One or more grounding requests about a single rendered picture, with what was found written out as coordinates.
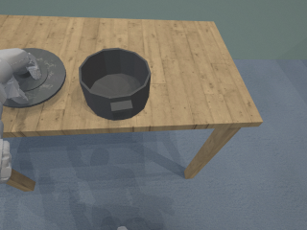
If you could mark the robot left hand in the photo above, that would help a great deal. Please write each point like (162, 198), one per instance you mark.
(17, 59)

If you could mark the lid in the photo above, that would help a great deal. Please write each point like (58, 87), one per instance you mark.
(53, 75)

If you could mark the left robot upper arm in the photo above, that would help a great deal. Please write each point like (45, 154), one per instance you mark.
(5, 162)

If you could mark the pot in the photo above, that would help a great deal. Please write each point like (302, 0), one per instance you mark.
(115, 83)

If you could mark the knob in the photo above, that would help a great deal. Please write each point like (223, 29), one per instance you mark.
(23, 73)

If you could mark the table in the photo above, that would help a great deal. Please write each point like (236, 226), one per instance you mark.
(195, 83)

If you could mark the robot left forearm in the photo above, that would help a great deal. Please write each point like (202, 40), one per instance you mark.
(6, 74)

